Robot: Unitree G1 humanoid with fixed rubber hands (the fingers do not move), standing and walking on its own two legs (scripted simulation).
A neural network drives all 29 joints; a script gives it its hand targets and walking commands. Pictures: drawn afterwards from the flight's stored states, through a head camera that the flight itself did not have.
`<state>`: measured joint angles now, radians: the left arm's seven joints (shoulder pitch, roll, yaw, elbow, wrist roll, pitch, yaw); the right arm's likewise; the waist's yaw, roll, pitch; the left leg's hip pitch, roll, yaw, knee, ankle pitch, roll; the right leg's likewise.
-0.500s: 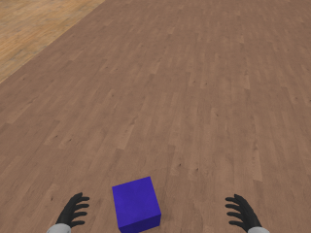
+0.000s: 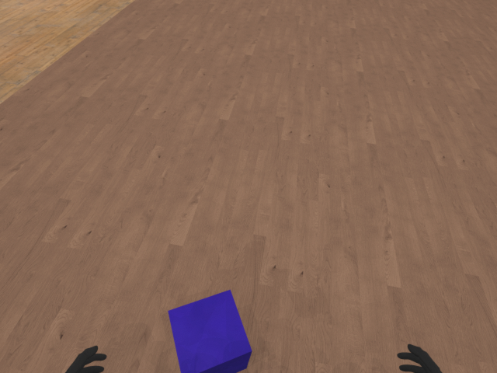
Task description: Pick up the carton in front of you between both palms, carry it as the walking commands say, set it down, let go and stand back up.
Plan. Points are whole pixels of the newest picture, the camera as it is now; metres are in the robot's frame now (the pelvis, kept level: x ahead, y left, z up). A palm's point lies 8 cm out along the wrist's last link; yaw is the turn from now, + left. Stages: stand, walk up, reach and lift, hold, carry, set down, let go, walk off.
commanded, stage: stand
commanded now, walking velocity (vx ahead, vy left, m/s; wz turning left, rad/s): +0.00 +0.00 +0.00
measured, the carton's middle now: (209, 341) +0.34 +0.09 -0.65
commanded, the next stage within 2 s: none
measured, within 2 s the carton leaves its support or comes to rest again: neither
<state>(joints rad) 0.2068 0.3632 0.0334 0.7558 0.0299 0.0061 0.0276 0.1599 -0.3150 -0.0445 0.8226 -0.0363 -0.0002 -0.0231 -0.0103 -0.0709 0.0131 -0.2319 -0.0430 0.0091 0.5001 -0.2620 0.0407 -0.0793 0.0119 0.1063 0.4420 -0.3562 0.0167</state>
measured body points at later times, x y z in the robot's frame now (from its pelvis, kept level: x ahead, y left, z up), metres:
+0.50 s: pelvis -0.01 +0.00 +0.01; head -0.01 +0.02 +0.45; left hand +0.09 +0.30 -0.12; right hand +0.10 -0.31 -0.09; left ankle +0.00 +0.09 -0.74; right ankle -0.07 -0.14 -0.74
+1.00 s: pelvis -0.02 +0.00 +0.01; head -0.03 +0.02 +0.46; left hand +0.07 +0.31 -0.12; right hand +0.07 -0.32 -0.10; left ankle +0.00 +0.09 -0.74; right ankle -0.07 -0.14 -0.74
